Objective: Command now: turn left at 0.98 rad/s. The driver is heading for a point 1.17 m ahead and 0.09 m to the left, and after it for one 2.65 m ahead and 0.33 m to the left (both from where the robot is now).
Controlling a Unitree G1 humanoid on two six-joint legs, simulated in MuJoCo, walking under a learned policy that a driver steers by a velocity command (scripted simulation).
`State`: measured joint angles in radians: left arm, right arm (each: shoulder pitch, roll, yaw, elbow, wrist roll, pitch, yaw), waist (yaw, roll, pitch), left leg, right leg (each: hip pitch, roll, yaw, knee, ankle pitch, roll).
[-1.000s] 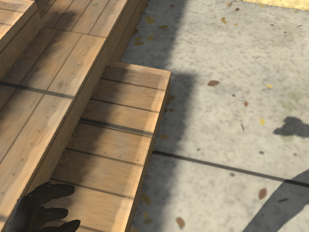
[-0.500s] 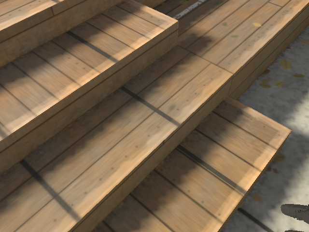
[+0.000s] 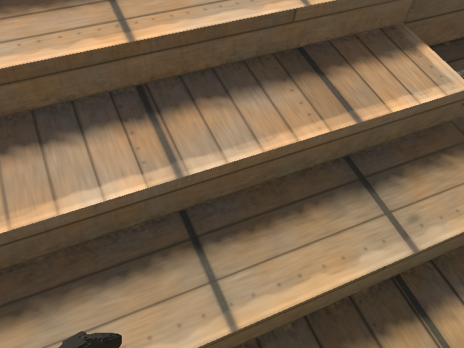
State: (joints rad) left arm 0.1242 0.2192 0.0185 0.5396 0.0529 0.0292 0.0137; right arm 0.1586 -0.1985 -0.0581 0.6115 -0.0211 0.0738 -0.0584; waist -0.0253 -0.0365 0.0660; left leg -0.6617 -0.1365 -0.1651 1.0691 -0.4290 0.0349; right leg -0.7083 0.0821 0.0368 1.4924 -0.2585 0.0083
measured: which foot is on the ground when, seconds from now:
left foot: down 0.00-0.22, up 0.24-0.58, down 0.60-1.00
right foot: up 0.00-0.20, down 0.22-0.60, up 0.62-1.00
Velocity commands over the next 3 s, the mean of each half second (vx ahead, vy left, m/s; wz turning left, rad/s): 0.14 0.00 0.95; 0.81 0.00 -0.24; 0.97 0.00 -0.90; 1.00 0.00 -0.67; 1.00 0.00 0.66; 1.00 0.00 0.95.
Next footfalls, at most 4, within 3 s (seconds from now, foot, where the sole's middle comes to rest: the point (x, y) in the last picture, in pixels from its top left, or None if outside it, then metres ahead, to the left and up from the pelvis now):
0.22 right None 0.18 -0.11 -0.70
0.60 left None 0.05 0.08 -0.70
1.12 right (184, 287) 0.51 0.10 -0.56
1.52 left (112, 122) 0.91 0.30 -0.41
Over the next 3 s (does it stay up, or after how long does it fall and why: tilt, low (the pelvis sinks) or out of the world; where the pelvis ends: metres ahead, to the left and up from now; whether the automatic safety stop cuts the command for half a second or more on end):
stays up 2.08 -0.07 0.77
